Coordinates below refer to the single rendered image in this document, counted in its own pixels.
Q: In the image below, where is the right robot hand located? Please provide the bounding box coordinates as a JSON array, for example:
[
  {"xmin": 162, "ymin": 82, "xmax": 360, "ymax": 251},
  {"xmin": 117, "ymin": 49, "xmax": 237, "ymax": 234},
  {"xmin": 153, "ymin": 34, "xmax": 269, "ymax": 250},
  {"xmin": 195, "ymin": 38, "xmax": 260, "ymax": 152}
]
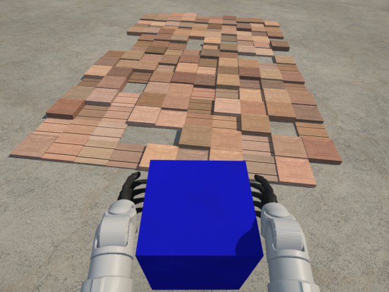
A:
[{"xmin": 250, "ymin": 175, "xmax": 278, "ymax": 218}]

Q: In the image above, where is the left robot hand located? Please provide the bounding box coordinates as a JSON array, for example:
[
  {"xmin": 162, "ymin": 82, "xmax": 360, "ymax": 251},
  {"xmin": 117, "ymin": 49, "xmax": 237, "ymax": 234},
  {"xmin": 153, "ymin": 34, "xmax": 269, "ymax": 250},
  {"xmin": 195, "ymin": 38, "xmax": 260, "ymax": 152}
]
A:
[{"xmin": 117, "ymin": 172, "xmax": 147, "ymax": 213}]

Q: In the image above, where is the left robot forearm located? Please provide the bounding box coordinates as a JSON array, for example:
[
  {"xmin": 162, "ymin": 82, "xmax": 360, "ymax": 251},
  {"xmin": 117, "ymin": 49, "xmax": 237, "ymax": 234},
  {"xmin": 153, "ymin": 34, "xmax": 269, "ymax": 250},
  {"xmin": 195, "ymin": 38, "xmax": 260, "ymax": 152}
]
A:
[{"xmin": 80, "ymin": 200, "xmax": 137, "ymax": 292}]

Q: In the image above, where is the carton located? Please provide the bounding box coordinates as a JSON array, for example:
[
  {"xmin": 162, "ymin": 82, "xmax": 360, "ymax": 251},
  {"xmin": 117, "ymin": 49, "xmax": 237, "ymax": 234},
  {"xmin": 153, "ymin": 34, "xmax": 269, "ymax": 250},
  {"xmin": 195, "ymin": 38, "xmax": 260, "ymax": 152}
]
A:
[{"xmin": 136, "ymin": 160, "xmax": 264, "ymax": 290}]

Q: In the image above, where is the right robot forearm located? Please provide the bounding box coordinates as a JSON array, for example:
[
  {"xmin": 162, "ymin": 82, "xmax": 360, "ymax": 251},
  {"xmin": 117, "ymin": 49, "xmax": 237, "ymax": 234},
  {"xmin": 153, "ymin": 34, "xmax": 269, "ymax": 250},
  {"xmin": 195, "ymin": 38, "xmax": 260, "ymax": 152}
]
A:
[{"xmin": 261, "ymin": 203, "xmax": 320, "ymax": 292}]

